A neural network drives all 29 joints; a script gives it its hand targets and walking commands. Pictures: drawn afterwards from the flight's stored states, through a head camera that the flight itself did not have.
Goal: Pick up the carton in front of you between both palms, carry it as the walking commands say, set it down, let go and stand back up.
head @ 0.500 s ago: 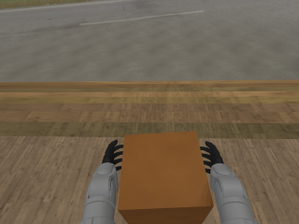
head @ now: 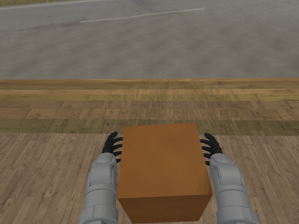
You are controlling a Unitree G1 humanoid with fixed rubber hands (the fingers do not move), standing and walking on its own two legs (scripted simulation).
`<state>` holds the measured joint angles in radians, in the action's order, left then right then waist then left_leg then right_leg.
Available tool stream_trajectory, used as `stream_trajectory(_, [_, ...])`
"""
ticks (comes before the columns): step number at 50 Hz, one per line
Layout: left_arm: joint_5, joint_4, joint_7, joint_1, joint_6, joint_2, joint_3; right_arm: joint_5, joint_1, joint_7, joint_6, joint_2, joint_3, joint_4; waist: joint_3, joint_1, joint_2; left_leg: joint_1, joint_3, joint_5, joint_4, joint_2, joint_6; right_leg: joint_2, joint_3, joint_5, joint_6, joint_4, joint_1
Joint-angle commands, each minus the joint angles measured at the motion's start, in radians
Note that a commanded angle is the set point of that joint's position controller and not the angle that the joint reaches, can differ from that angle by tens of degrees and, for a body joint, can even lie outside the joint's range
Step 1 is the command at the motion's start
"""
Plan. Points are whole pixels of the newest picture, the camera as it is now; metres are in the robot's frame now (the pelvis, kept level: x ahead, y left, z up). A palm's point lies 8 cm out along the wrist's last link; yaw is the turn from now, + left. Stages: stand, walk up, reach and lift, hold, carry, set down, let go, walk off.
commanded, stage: reach and lift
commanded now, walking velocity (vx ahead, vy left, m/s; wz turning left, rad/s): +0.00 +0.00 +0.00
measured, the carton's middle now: (162, 175) +0.29 +0.00 -0.05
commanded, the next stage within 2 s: hold in 0.50 s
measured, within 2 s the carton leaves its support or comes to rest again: neither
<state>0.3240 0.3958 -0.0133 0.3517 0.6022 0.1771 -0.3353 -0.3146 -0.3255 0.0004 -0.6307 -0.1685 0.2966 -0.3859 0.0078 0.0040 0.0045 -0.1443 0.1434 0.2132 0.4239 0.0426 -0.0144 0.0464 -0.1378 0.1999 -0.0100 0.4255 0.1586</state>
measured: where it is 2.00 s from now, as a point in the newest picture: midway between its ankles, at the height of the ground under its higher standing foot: outside the picture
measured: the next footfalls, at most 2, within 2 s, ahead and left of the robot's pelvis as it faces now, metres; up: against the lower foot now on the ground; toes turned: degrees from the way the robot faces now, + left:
right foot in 1.94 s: +0.19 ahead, -0.09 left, +0.00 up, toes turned -8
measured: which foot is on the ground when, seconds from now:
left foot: down 0.00-1.00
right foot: down 0.00-1.00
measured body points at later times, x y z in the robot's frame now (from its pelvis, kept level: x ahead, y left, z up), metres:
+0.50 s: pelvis +0.02 +0.00 +0.00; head -0.03 +0.00 +0.45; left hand +0.32 +0.16 +0.04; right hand +0.31 -0.15 +0.03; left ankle +0.02 +0.13 -0.74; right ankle +0.02 -0.13 -0.74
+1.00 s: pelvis +0.00 +0.00 +0.00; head -0.05 +0.00 +0.45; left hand +0.31 +0.16 +0.06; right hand +0.31 -0.15 +0.05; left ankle +0.02 +0.13 -0.74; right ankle +0.02 -0.13 -0.74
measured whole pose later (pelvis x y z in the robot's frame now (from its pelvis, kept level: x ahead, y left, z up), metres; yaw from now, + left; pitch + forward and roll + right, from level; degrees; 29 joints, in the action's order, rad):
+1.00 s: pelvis +0.00 +0.00 +0.00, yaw +0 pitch -7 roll +0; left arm 0.32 0.30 -0.02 0.34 0.73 0.17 -0.29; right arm -0.31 -0.31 -0.01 -0.77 -0.16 0.26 -0.29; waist 0.00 0.00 0.00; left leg -0.03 0.13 0.19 0.36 0.04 -0.01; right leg 0.04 -0.13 0.18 -0.01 0.35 0.05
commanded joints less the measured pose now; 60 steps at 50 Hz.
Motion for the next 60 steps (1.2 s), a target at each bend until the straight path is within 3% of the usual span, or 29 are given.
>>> stream_trajectory(1, [-0.221,0.075,-0.251,0.416,0.01,0.934,0.531,0.247,-0.524,-0.245,0.029,-0.934,-0.538,0.015,0.233,0.003,-0.009,0.031,-0.085,-0.105,-0.082,0.048,0.004,0.041,0.073,-0.102,-0.007,-0.076,-0.105])
stream_trajectory(13, [-0.249,-0.01,-0.248,0.326,0.041,0.918,0.567,0.271,-0.429,-0.238,-0.004,-0.92,-0.568,0.096,0.235,-0.002,-0.007,0.085,-0.075,-0.226,-0.102,0.054,-0.004,0.045,0.068,-0.226,-0.014,-0.095,-0.153])
stream_trajectory(24, [-0.264,-0.049,-0.241,0.308,0.07,0.919,0.583,0.283,-0.42,-0.242,-0.031,-0.901,-0.58,0.14,0.211,-0.003,0.0,0.107,-0.069,-0.239,-0.114,0.051,-0.009,0.049,0.07,-0.212,-0.012,-0.107,-0.153])
stream_trajectory(29, [-0.306,-0.128,-0.235,0.321,0.098,0.937,0.647,0.323,-0.438,-0.243,-0.058,-0.908,-0.646,0.223,0.258,-0.001,0.003,0.15,-0.061,-0.299,-0.118,0.051,-0.014,0.051,0.068,-0.259,-0.013,-0.113,-0.18])
stream_trajectory(37, [-0.27,-0.07,-0.242,0.344,0.142,0.904,0.575,0.283,-0.457,-0.248,-0.102,-0.872,-0.568,0.159,0.129,-0.003,-0.001,0.101,-0.073,-0.13,-0.148,0.042,-0.008,0.044,0.075,-0.099,-0.006,-0.141,-0.146])
stream_trajectory(50, [-0.258,-0.033,-0.253,0.425,0.128,0.915,0.557,0.278,-0.54,-0.254,-0.091,-0.901,-0.558,0.122,0.162,0.001,-0.005,0.09,-0.084,-0.08,-0.137,0.042,0.001,0.038,0.076,-0.065,-0.006,-0.132,-0.153])
stream_trajectory(60, [-0.258,-0.047,-0.251,0.405,0.129,0.908,0.56,0.282,-0.515,-0.248,-0.093,-0.902,-0.563,0.133,0.178,0.0,-0.006,0.105,-0.083,-0.135,-0.134,0.044,0.0,0.04,0.073,-0.126,-0.009,-0.13,-0.174])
